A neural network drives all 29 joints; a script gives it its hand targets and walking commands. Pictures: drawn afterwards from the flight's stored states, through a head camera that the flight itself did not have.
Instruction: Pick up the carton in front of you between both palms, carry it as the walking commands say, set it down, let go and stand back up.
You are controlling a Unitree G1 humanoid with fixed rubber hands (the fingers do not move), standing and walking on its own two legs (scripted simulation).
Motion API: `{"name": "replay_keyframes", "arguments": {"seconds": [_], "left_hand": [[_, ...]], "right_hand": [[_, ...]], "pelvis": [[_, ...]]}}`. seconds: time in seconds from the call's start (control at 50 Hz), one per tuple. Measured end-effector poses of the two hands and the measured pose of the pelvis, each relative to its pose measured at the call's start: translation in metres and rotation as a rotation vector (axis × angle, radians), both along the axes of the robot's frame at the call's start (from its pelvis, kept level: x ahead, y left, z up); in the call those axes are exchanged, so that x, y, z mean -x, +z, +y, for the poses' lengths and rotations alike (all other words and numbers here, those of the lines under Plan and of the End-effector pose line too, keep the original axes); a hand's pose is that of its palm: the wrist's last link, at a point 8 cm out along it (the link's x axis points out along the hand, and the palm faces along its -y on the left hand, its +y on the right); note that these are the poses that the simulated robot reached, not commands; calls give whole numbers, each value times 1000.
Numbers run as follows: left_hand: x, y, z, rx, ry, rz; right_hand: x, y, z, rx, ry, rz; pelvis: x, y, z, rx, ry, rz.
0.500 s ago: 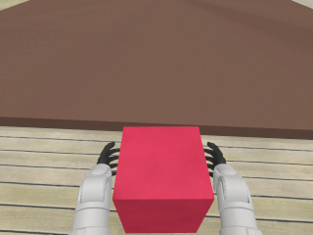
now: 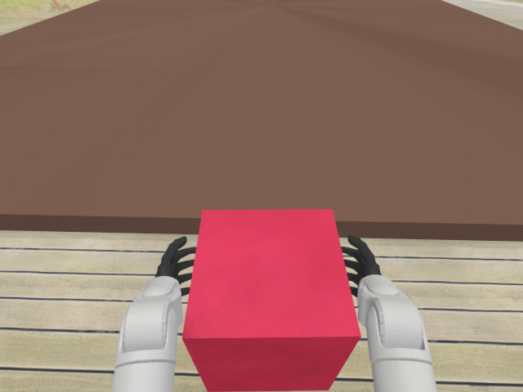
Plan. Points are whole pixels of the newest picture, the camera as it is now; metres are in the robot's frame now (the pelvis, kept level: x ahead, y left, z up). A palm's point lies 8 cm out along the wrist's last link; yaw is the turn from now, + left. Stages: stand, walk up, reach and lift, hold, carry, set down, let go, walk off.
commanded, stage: carry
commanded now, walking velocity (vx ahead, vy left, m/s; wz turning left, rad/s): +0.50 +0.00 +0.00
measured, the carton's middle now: (267, 303) +0.29 +0.01 +0.00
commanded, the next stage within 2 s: none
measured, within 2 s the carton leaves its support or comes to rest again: neither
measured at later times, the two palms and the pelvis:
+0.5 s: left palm (209, 186) +0.50 +0.12 +0.09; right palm (359, 190) +0.49 -0.18 +0.09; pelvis +0.23 -0.02 +0.00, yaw +0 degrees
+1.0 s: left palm (220, 109) +0.82 +0.13 +0.11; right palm (328, 109) +0.82 -0.17 +0.11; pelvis +0.55 -0.02 -0.01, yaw +0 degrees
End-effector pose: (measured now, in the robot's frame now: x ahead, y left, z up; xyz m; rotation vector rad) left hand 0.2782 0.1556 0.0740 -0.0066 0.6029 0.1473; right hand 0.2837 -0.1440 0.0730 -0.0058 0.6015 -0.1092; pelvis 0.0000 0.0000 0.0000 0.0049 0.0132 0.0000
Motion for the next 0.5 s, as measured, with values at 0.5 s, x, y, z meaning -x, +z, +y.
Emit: {"name": "replay_keyframes", "arguments": {"seconds": [0.5], "left_hand": [[-218,21,-33,47,-1,86]], "right_hand": [[-205,19,-32,-68,-89,87]], "pelvis": [[-226,-1,-20,19,2,76]]}}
